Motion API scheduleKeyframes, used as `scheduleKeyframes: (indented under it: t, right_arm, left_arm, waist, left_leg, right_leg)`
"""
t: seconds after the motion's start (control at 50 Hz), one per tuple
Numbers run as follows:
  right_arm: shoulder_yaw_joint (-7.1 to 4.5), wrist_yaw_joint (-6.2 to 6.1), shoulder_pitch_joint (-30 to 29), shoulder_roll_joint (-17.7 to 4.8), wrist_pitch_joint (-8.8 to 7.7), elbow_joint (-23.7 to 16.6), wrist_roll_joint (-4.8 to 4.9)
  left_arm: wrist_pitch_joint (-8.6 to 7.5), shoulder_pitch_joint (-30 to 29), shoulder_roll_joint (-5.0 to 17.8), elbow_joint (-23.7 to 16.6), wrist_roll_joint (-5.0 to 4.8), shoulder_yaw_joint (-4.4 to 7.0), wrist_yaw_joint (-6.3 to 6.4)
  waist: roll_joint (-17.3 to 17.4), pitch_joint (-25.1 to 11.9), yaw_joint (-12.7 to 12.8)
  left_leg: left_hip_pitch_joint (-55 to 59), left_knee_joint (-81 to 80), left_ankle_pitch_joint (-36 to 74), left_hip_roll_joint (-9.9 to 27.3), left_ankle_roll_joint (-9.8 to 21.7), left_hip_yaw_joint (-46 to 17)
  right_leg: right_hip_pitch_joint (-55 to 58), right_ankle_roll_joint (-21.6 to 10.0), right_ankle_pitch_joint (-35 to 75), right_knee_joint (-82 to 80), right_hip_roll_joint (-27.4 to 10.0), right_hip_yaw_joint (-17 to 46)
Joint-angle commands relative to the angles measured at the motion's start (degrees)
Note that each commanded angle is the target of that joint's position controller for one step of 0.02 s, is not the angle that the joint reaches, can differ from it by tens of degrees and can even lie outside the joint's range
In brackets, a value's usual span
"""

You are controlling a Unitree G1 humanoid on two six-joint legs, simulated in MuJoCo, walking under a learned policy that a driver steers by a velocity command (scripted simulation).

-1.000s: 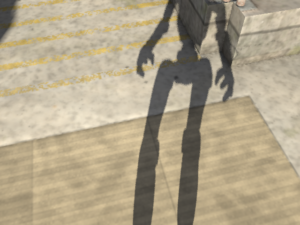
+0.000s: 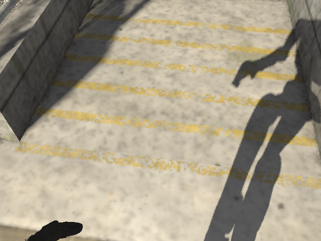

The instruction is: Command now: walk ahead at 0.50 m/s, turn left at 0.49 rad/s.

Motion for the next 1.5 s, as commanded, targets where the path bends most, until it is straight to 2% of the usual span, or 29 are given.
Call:
scheduleKeyframes:
  t: [0.02, 0.06, 0.08, 0.24, 0.32, 0.38, 0.4, 0.42, 0.44, 0.46, 0.48, 0.52, 0.64, 0.74, 0.82, 0.84, 0.86, 0.88, 0.9, 0.98, 1.12, 1.22, 1.26, 1.3, 1.32, 1.34, 1.36, 1.4, 1.5]
  right_arm:
    - [0.02, -0.16, 3.2, -5.0, -0.99, -5.6, -0.63]
    - [0.16, 0.58, -3.2, -4.6, -0.6, -5.0, -1.5]
    - [0.33, 1.02, -4.4, -3.7, -0.37, -5.2, -1.74]
    - [2.79, 1.86, -12.4, 0.8, 0.37, -7.3, -2.43]
    - [3.46, 1.03, -16.5, 0.2, -0.04, -7.6, -1.31]
    - [2.81, -0.49, -12.3, -2.1, -1.0, -6.1, -1.7]
    - [2.1, -1.16, -9.6, -4.9, -1.66, -5.5, -2.43]
    - [1.36, -1.64, -5.7, -9.1, -1.98, -6.3, -3.09]
    - [0.39, -1.46, -5.0, -10.8, -0.54, -6.4, -0.95]
    - [0.89, -1.43, -6.4, -7.3, 0.38, -7.2, 0.36]
    - [1.86, -1.75, -10.4, -4.0, 0.66, -7.9, 0.15]
    - [2.64, -2.59, -15.5, -1.5, 1.01, -8.5, -0.62]
    - [1.91, -2.78, -15.6, -2.3, 0.84, -7.5, -1.5]
    - [0.06, -1.36, -14.8, -6.7, 1.6, -7.5, -1.84]
    - [-0.75, -0.9, -16.5, -6.8, 2.66, -7.8, -1.6]
    - [0.17, -0.23, -17.3, -2.7, 2.96, -8.6, -1.83]
    - [1.5, -0.04, -19.6, 1.7, 3.08, -11.8, -2.05]
    - [0.58, 0.19, -24.9, -3.0, 2.35, -13.4, -2.52]
    - [0.03, 0.91, -22.7, -4.6, 1.6, -12.7, -1.41]
    - [-0.22, 1.8, -16.3, -4.1, 1.05, -7.9, -2.89]
    - [0.68, 1.96, -26.6, -2.4, 1.04, -11.3, -2.05]
    - [1.44, 2.61, -29.0, -1.9, 0.0, -12.4, -1.72]
    - [1.01, 2.06, -24.2, -3.0, -0.22, -11.3, -1.44]
    - [-0.23, 0.66, -9.6, -5.1, -0.76, -6.6, -1.56]
    - [-1.05, 0.01, 0.5, -8.4, -1.26, -4.8, -2.38]
    - [-2.61, 0.23, 4.2, -15.3, -1.17, -3.4, -2.79]
    - [-1.59, 1.03, -1.1, -10.5, -0.62, -3.4, -0.75]
    - [-0.48, 1.39, -8.5, -5.5, -0.86, -5.0, -0.66]
    - [0.0, 0.72, -5.6, -4.5, -2.11, -2.0, 0.3]
  left_arm:
    - [0.6, 18.4, 14.9, 1.1, 0.12, 5.32, 1.21]
    - [0.46, 13.0, 6.4, 0.9, -0.47, 3.43, 0.41]
    - [0.16, 12.6, 5.4, 1.6, -0.37, 3.11, 0.33]
    - [-1.48, 15.8, 5.9, 7.5, -2.21, 3.07, -0.91]
    - [-0.03, 19.9, 7.7, 10.1, -2.36, 3.83, -0.83]
    - [0.78, 18.1, 8.7, 9.7, -3.07, 4.51, -0.3]
    - [0.61, 18.7, 7.1, 9.0, -3.32, 4.22, -0.22]
    - [0.62, 20.9, 3.4, 6.9, -3.52, 3.4, 0.1]
    - [2.18, 27.5, 2.5, 8.0, -3.86, 3.47, 1.12]
    - [3.66, 26.7, 6.3, 9.4, -2.38, 4.51, 1.42]
    - [4.46, 23.4, 6.1, 9.1, -1.59, 4.87, 1.07]
    - [5.75, 20.6, 5.0, 8.4, -1.17, 5.13, 0.37]
    - [8.25, 17.3, 2.9, 6.2, -1.3, 4.98, -0.78]
    - [8.53, 12.1, 4.5, 2.5, -1.1, 4.71, -3.12]
    - [7.05, 21.4, 4.7, 6.1, -1.52, 5.03, -3.64]
    - [6.34, 26.6, 7.6, 8.0, -1.25, 5.79, -2.69]
    - [5.91, 26.0, 14.2, 5.4, -1.21, 6.8, -1.93]
    - [6.15, 23.0, 12.9, 4.9, -0.56, 6.77, -0.45]
    - [5.96, 19.2, 11.4, 4.5, -1.0, 6.16, 0.35]
    - [2.74, 18.3, 8.2, 4.7, -2.32, 5.39, -0.41]
    - [1.6, 26.2, 9.2, 7.4, -1.99, 6.18, -0.14]
    - [0.65, 27.4, 9.0, 9.2, -1.5, 5.68, 0.47]
    - [0.33, 25.1, 9.8, 9.3, -1.31, 5.7, 0.71]
    - [0.15, 23.9, 9.7, 9.7, -1.15, 5.52, 0.6]
    - [0.03, 24.2, 7.8, 8.6, -1.13, 4.81, 0.6]
    - [-0.18, 29.2, 3.1, 7.2, -2.47, 3.99, 0.02]
    - [-0.45, 25.7, 6.8, 7.3, -0.34, 4.31, 0.18]
    - [-1.0, 17.7, 7.1, 6.1, -0.5, 4.08, -0.54]
    - [1.24, 14.9, 4.4, 4.5, 0.6, 3.12, -1.35]
  waist:
    - [-12.1, -16.7, 7.3]
    - [-1.7, -4.5, 6.7]
    - [-3.6, -2.6, 6.0]
    - [-6.4, -1.6, 4.1]
    - [-8.0, -3.3, 6.0]
    - [-5.0, -4.0, 3.2]
    - [-1.1, -6.3, 2.6]
    - [8.7, -12.5, 2.6]
    - [15.9, -18.8, 3.2]
    - [8.8, -16.1, 3.2]
    - [6.3, -9.9, 4.4]
    - [7.6, -4.3, 6.7]
    - [7.9, -5.1, 7.0]
    - [10.0, -5.4, 5.1]
    - [2.2, -2.8, 9.8]
    - [-10.7, -0.5, 11.9]
    - [-18.7, 3.1, 11.4]
    - [-9.9, 8.1, 11.6]
    - [-9.2, 8.6, 8.0]
    - [-5.0, 1.6, 5.7]
    - [-5.7, 3.0, 10.1]
    - [-7.2, 3.6, 10.8]
    - [-7.4, 2.7, 7.8]
    - [-3.9, -5.1, 1.0]
    - [1.2, -12.2, -3.0]
    - [17.8, -16.6, 0.1]
    - [10.9, -10.8, 2.1]
    - [1.6, -2.1, 3.7]
    - [3.9, -1.1, 6.4]
  left_leg:
    - [-32.6, 33.3, -3.0, 3.0, -0.4, 5.0]
    - [-31.5, 31.5, 6.3, 7.1, -1.0, 5.7]
    - [-30.3, 29.1, 7.6, 8.3, -1.4, 6.1]
    - [-24.3, 9.4, 14.9, 9.0, -5.5, 13.5]
    - [-17.5, -0.8, 21.7, 6.7, -5.6, 14.6]
    - [-8.2, -11.4, 27.9, 7.2, -3.7, 12.9]
    - [-1.0, -12.8, 36.7, 12.5, -2.5, 8.9]
    - [9.3, -9.7, 60.6, 27.4, 1.0, -2.3]
    - [11.6, -10.1, 68.7, 35.7, 8.8, -10.0]
    - [7.8, -12.8, 57.1, 33.3, 10.0, -8.5]
    - [2.2, -15.7, 47.7, 29.9, 8.7, -4.2]
    - [-5.8, -19.8, 41.3, 25.6, 6.6, 3.0]
    - [-9.4, -20.9, 33.7, 24.8, 7.5, 11.2]
    - [-13.0, -25.6, -0.8, 26.6, 5.6, 10.3]
    - [-24.3, -16.8, -12.7, 23.4, -0.1, 16.5]
    - [-32.2, 1.6, -13.0, 17.6, -3.4, 23.8]
    - [-47.0, 15.3, -9.6, 8.6, -6.2, 22.0]
    - [-47.8, 17.9, -0.1, 11.0, -6.2, 12.8]
    - [-45.0, 17.1, 7.0, 12.1, -6.5, 11.8]
    - [-37.6, 17.2, 17.6, 11.3, -7.1, 13.0]
    - [-39.9, 6.0, 21.1, 10.8, -9.3, 12.6]
    - [-31.6, -2.8, 20.5, 10.3, -5.2, 15.9]
    - [-22.9, -5.4, 18.0, 8.5, -2.4, 16.9]
    - [-5.0, -9.1, 17.0, 5.5, 0.8, 17.7]
    - [8.5, -11.1, 7.0, 15.5, 3.7, 5.4]
    - [20.5, -19.4, -0.8, 29.5, 11.3, -26.8]
    - [16.0, -24.5, -2.1, 28.5, 11.0, -34.3]
    - [3.7, -23.4, 11.8, 24.0, 10.2, -16.9]
    - [-3.4, -25.5, 29.9, 17.2, 9.9, -5.5]
  right_leg:
    - [39.4, -12.0, -24.2, -14.4, -25.7, 44.6]
    - [25.9, -10.0, -17.4, -16.5, -19.4, 27.5]
    - [22.7, -8.7, -11.1, -17.5, -16.7, 21.5]
    - [17.2, -9.7, 35.2, -16.3, -10.2, 3.7]
    - [18.2, -7.5, 35.7, -11.8, -9.0, 4.7]
    - [16.7, -4.9, 25.1, -4.2, -8.0, 8.3]
    - [13.2, -3.2, 16.5, 2.2, -5.2, 7.5]
    - [5.8, -1.5, -9.3, 14.9, -0.3, 3.6]
    - [1.3, -1.4, -34.3, 27.5, 4.8, -0.2]
    - [-1.2, -1.3, -33.2, 34.0, 2.7, 1.3]
    - [-2.9, -0.9, -29.0, 35.5, 1.0, 1.6]
    - [-1.7, 0.9, -22.9, 34.2, -1.2, 1.4]
    - [1.4, 2.4, -17.5, 27.8, -1.5, -1.0]
    - [8.8, -0.5, -19.1, 13.7, -1.3, -4.9]
    - [26.3, -5.5, -18.8, -3.2, 1.9, -6.2]
    - [29.5, -8.2, -31.9, -15.0, -6.8, 8.4]
    - [28.0, -14.2, -50.6, -24.9, -21.9, 37.7]
    - [21.0, -16.0, -49.2, -29.0, -21.3, 38.0]
    - [18.9, -14.4, -42.5, -28.3, -18.3, 32.4]
    - [24.2, -11.0, -13.5, -23.7, -9.7, 18.1]
    - [27.7, -12.5, -5.0, -21.1, -9.6, 19.3]
    - [28.5, -10.2, 9.9, -18.5, -11.4, 15.7]
    - [27.4, -8.3, 20.6, -15.7, -11.9, 13.7]
    - [26.1, -6.2, 36.6, 2.4, -8.3, 7.7]
    - [17.1, -5.1, 23.7, 19.1, -5.5, 4.9]
    - [-2.5, -1.8, -14.6, 38.7, 6.0, 0.3]
    - [-9.5, -3.2, -19.8, 42.9, 3.3, 5.2]
    - [-9.0, -3.3, -11.1, 40.2, -2.1, 4.2]
    - [-5.7, 0.8, -10.7, 29.8, -4.1, 1.6]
